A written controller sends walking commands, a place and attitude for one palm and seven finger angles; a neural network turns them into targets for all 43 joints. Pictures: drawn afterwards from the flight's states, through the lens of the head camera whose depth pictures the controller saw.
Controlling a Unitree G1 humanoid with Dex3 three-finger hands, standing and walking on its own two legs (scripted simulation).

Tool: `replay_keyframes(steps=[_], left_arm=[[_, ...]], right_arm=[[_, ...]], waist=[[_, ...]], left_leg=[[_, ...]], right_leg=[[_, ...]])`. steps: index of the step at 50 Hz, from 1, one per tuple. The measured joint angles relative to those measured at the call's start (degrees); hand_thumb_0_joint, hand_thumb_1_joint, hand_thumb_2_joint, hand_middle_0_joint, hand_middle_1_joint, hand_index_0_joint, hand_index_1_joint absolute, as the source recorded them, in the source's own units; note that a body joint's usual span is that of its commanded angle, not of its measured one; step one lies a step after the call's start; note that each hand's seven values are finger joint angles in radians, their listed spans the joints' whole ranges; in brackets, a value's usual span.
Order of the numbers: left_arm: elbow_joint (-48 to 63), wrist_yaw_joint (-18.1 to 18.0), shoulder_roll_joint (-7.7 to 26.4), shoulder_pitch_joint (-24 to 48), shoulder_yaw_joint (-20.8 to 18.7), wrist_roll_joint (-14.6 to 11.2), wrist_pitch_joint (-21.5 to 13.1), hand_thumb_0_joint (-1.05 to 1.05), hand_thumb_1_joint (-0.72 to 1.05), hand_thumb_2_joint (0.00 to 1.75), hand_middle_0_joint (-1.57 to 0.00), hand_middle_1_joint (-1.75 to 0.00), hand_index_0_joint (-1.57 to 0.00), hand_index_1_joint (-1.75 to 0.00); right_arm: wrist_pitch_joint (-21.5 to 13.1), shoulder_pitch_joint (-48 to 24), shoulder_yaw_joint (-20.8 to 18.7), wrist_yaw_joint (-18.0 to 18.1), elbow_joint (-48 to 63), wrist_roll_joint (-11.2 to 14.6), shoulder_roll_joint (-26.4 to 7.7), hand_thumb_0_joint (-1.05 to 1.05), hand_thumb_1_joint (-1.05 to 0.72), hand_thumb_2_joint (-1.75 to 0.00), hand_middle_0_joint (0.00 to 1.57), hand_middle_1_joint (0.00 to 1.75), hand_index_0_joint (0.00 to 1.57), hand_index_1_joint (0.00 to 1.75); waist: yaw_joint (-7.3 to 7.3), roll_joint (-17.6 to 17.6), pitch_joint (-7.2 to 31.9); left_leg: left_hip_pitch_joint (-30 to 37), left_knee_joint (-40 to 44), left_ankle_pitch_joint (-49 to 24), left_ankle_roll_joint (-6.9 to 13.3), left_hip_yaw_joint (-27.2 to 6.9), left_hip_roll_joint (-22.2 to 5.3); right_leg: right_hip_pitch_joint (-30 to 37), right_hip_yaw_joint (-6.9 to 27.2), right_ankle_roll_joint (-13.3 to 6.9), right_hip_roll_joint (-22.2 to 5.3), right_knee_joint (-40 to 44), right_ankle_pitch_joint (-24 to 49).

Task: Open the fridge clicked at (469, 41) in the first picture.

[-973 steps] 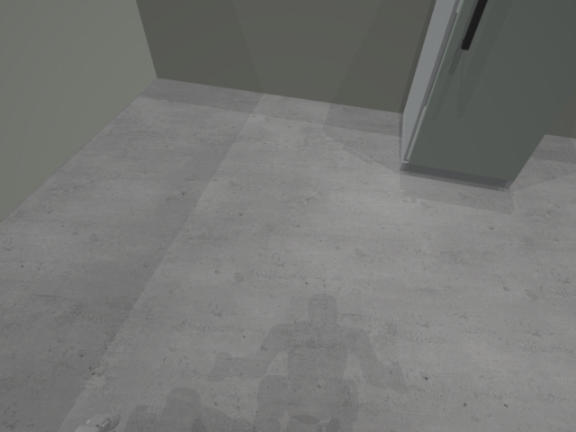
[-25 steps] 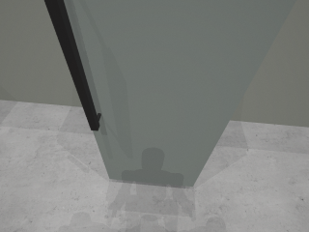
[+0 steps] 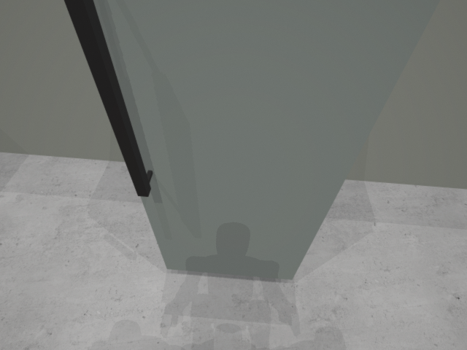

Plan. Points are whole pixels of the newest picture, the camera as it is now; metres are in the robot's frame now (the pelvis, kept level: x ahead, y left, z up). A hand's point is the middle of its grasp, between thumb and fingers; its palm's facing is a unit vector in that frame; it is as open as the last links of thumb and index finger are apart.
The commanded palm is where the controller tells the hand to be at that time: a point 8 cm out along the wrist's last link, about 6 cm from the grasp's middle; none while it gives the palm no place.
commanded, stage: look again from close up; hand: left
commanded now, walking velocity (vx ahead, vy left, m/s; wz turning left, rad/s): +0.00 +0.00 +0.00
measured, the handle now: (119, 98) +0.47 +0.24 +0.18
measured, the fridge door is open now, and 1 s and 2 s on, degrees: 0 0 0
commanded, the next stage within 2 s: raise the hand to about handle height in 0.10 s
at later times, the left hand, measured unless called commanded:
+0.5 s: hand (129, 299) +0.19 +0.18 +0.00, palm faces +0.02 -1.00 -0.05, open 8.0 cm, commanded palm +0.11 +0.25 -0.04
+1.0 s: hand (102, 298) +0.19 +0.22 +0.01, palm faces -0.01 -1.00 -0.03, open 10.8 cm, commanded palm +0.15 +0.28 +0.02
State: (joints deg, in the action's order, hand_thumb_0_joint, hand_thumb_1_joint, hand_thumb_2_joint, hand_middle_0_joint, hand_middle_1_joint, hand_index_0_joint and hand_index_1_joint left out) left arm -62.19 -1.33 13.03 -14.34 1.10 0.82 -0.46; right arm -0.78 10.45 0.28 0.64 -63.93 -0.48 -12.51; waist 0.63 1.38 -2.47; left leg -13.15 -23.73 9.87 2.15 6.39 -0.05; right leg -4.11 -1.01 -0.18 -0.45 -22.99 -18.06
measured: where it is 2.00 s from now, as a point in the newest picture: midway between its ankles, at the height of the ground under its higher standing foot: outside the picture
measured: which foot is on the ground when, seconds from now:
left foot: down 0.00-1.00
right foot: down 0.00-1.00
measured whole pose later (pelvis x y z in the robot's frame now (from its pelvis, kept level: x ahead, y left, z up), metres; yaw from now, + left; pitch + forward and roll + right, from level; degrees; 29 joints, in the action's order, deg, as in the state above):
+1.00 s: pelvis -0.04 -0.02 -0.05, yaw +2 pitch +8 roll -2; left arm -7.0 24.2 20.2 -14.9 -17.5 -22.0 -12.2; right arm -13.4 15.8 2.6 5.2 -33.2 2.7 -12.0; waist -0.9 -2.3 4.2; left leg -40.8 -51.1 18.1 1.1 2.3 -3.4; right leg -30.3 -4.7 -1.9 1.9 -50.6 -28.1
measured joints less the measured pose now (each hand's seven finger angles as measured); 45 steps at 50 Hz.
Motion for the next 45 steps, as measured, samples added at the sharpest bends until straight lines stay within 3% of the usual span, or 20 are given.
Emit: replay_keyframes(steps=[11, 13, 15, 17, 19, 23, 25, 26, 28, 31, 33, 36, 39, 41, 45], left_arm=[[0.0, -0.5, -0.1, 0.2, 0.1, 0.2, -0.3, 0.00, 0.91, 0.90, -0.20, -0.30, -0.20, -0.29], [20.0, -0.3, -0.8, -5.3, -3.7, -3.6, 4.2, 0.01, 0.91, 0.90, -0.20, -0.30, -0.20, -0.30], [36.9, -1.7, -0.5, -8.3, -4.7, -6.2, -0.2, 0.02, 0.90, 0.89, -0.20, -0.31, -0.20, -0.30], [47.3, -1.9, -0.8, -7.7, -5.6, -8.6, -3.4, 0.02, 0.88, 0.89, -0.20, -0.32, -0.20, -0.31], [51.2, 0.1, -1.2, -4.4, -7.1, -10.1, -8.7, 0.02, 0.86, 0.88, -0.20, -0.33, -0.20, -0.33], [49.6, 11.1, -0.3, -0.5, -11.1, -14.2, -22.6, 0.01, 0.79, 0.85, -0.20, -0.38, -0.20, -0.37], [47.1, 18.6, 0.6, -0.4, -11.9, -16.1, -27.0, 0.00, 0.75, 0.83, -0.21, -0.40, -0.21, -0.40], [45.9, 22.0, 0.8, -0.9, -12.2, -16.8, -27.6, 0.00, 0.73, 0.82, -0.21, -0.41, -0.21, -0.41], [44.6, 26.3, 1.0, -3.3, -13.0, -17.7, -26.2, 0.00, 0.69, 0.80, -0.21, -0.44, -0.22, -0.44], [46.5, 26.8, 0.9, -8.6, -14.5, -19.1, -24.0, 0.01, 0.62, 0.78, -0.22, -0.49, -0.22, -0.48], [50.5, 24.5, 0.8, -11.6, -15.4, -19.5, -25.2, 0.01, 0.57, 0.76, -0.23, -0.52, -0.23, -0.51], [56.7, 21.9, 1.3, -11.9, -15.8, -20.2, -29.5, 0.02, 0.50, 0.73, -0.23, -0.56, -0.23, -0.56], [58.9, 23.2, 2.5, -7.3, -15.1, -21.2, -31.2, 0.01, 0.43, 0.70, -0.23, -0.60, -0.23, -0.60], [57.8, 25.5, 4.0, -3.2, -14.2, -20.9, -28.3, 0.01, 0.38, 0.68, -0.23, -0.63, -0.23, -0.63], [53.4, 28.9, 7.4, 2.1, -13.5, -20.1, -16.8, 0.01, 0.28, 0.64, -0.24, -0.69, -0.24, -0.69]], right_arm=[[0.1, -0.5, 0.0, -0.1, 0.5, 0.1, -0.5, 0.00, -0.91, -0.90, 0.20, 0.30, 0.20, 0.30], [-2.3, 2.5, -0.1, 1.1, 6.9, 1.6, -0.5, 0.01, -0.91, -0.90, 0.20, 0.30, 0.20, 0.30], [-7.3, 5.0, 0.1, 2.6, 11.2, 2.2, -0.5, 0.01, -0.91, -0.90, 0.20, 0.30, 0.20, 0.30], [-9.7, 5.8, -0.2, 2.7, 15.1, 2.5, -0.9, 0.01, -0.91, -0.90, 0.20, 0.30, 0.20, 0.30], [-10.8, 4.8, -0.5, 2.5, 18.5, 2.2, -1.3, 0.01, -0.91, -0.90, 0.20, 0.30, 0.20, 0.30], [-11.2, 0.9, -1.1, 1.1, 23.4, 1.6, -0.5, 0.01, -0.90, -0.90, 0.20, 0.30, 0.21, 0.30], [-11.4, -0.3, -1.3, 0.2, 26.2, 1.9, -0.5, 0.01, -0.90, -0.90, 0.20, 0.30, 0.21, 0.30], [-11.4, -0.7, -1.5, 0.0, 27.7, 2.2, -0.7, 0.01, -0.90, -0.90, 0.20, 0.30, 0.21, 0.30], [-11.4, -0.8, -1.8, 0.0, 30.3, 2.4, -1.5, 0.01, -0.90, -0.90, 0.20, 0.30, 0.21, 0.30], [-11.5, 0.2, -2.7, 1.0, 33.0, 2.4, -2.7, 0.01, -0.90, -0.90, 0.20, 0.30, 0.21, 0.30], [-12.0, 1.1, -3.0, 1.9, 33.3, 2.1, -3.2, 0.01, -0.90, -0.90, 0.20, 0.30, 0.20, 0.30], [-13.2, 1.7, -2.3, 3.3, 31.9, 2.0, -3.7, 0.01, -0.91, -0.90, 0.20, 0.30, 0.20, 0.30], [-14.1, 0.9, -0.5, 4.3, 29.8, 2.6, -3.6, 0.01, -0.91, -0.90, 0.19, 0.30, 0.20, 0.30], [-14.0, 0.6, 0.7, 4.8, 29.1, 3.0, -2.8, 0.01, -0.90, -0.90, 0.20, 0.30, 0.20, 0.30], [-13.0, 1.7, 2.5, 5.1, 29.6, 3.5, -0.7, 0.01, -0.90, -0.90, 0.20, 0.30, 0.21, 0.30]], waist=[[-0.13, -0.3, 0.3], [-0.18, -0.2, -0.5], [0.54, 0.2, -0.3], [-0.33, -0.7, 1.1], [-1.70, -2.4, 2.9], [-2.68, -2.4, 7.5], [-2.57, -1.4, 7.9], [-2.44, -1.0, 7.9], [-1.87, -0.4, 7.9], [-0.36, 0.0, 7.9], [0.83, -0.2, 7.8], [2.19, -1.2, 7.7], [2.28, -2.7, 6.9], [1.82, -3.4, 6.6], [-0.08, -4.1, 6.3]], left_leg=[[-0.5, -0.5, 0.0, -0.1, -0.3, -0.4], [-1.3, -1.7, 0.4, -0.1, -0.8, 0.0], [-1.8, -1.9, 0.1, -0.1, -0.9, 1.0], [-3.7, -3.6, 0.3, 0.1, -1.7, 1.8], [-7.3, -7.1, 1.2, 0.2, -2.6, 1.5], [-18.3, -16.3, 4.1, -0.5, -2.1, -0.3], [-22.7, -20.9, 5.5, -0.7, -2.1, -1.1], [-24.6, -22.9, 6.1, -1.0, -2.3, -1.4], [-27.6, -26.2, 7.2, -1.3, -2.8, -1.8], [-30.3, -29.8, 8.6, -1.6, -3.9, -2.4], [-31.3, -31.6, 9.4, -1.8, -5.1, -2.7], [-33.0, -34.2, 10.2, -2.0, -7.0, -2.8], [-33.9, -35.8, 10.4, -2.0, -8.3, -2.9], [-34.0, -35.6, 10.1, -1.9, -8.4, -2.9], [-31.9, -32.4, 9.0, -1.7, -6.9, -3.1]], right_leg=[[0.2, -0.3, 0.0, 0.4, 0.9, 0.5], [-0.9, -0.8, -0.1, 0.0, -1.4, -0.3], [-2.8, -1.2, -0.3, -1.1, -5.3, -2.0], [-4.5, -2.1, -0.1, -1.8, -7.6, -3.6], [-7.3, -3.1, 0.0, -1.6, -10.2, -4.4], [-18.8, -2.4, -0.9, -0.5, -20.2, -7.4], [-23.4, -2.3, -1.6, -0.1, -25.0, -9.2], [-25.2, -2.5, -1.7, 0.1, -27.1, -10.0], [-27.9, -2.9, -2.2, 0.5, -30.2, -11.2], [-29.8, -3.9, -2.5, 1.1, -32.9, -12.5], [-30.0, -5.0, -2.8, 1.5, -33.7, -13.0], [-30.2, -6.8, -3.0, 1.9, -34.8, -13.7], [-30.3, -8.0, -3.1, 2.2, -35.4, -13.9], [-30.4, -8.0, -3.1, 2.3, -35.1, -13.5], [-29.2, -6.5, -2.6, 2.3, -32.4, -11.9]])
